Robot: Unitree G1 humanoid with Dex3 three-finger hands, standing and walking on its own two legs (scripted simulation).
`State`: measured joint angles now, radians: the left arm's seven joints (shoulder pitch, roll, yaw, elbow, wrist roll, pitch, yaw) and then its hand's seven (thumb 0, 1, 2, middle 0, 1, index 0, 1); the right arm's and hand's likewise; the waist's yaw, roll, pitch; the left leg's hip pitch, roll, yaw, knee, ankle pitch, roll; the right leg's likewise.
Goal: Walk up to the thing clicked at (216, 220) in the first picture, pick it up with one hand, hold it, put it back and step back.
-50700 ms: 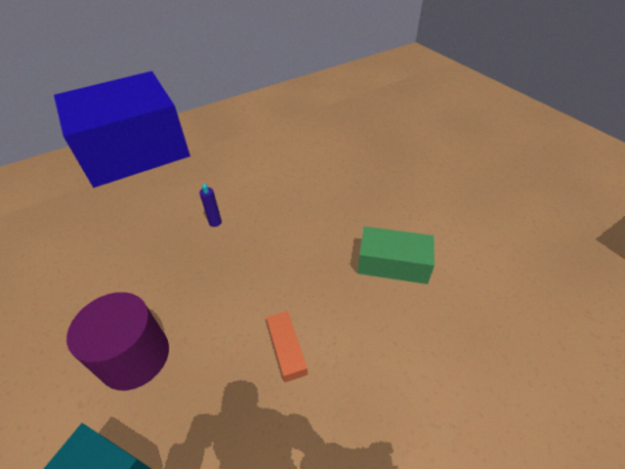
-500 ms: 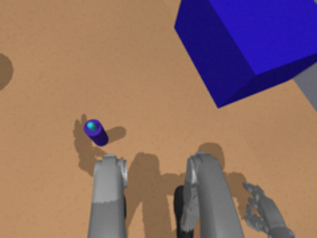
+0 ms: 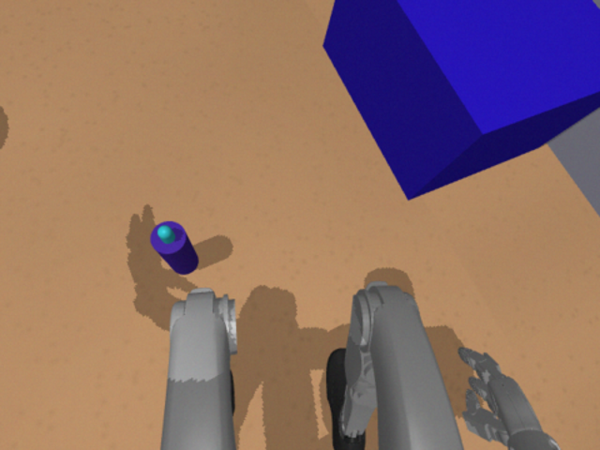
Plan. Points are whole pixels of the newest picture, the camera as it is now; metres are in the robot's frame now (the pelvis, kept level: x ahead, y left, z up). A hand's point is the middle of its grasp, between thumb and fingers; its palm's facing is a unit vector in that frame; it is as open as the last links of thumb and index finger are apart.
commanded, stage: approach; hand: left
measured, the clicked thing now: (175, 248) +0.43 +0.22 -0.29
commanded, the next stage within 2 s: close in in 0.52 s
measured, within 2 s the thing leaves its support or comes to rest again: neither
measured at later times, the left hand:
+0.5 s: hand (83, 254) +0.38 +0.33 -0.18, palm faces +0.07 -1.00 +0.04, open 17.6 cm
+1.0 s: hand (151, 261) +0.40 +0.25 -0.27, palm faces +0.08 -1.00 +0.05, open 17.6 cm
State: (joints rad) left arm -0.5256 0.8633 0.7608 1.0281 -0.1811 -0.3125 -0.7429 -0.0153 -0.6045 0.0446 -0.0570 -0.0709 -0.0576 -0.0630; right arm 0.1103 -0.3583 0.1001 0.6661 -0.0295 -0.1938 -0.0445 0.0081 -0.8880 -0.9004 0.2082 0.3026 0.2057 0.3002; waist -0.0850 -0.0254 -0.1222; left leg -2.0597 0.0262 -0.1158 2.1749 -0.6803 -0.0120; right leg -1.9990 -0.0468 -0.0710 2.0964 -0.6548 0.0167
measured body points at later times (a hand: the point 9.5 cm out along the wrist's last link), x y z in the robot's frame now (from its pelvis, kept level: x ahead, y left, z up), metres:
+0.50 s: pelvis +0.00 +0.00 -0.09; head +0.22 +0.11 +0.28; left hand +0.38 +0.39 -0.18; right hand +0.18 -0.27 -0.16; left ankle +0.08 +0.13 -0.37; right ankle +0.10 -0.13 -0.37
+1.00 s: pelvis -0.01 +0.01 -0.13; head +0.21 +0.16 +0.23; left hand +0.39 +0.31 -0.27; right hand +0.16 -0.25 -0.16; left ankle +0.08 +0.13 -0.37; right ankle +0.10 -0.13 -0.37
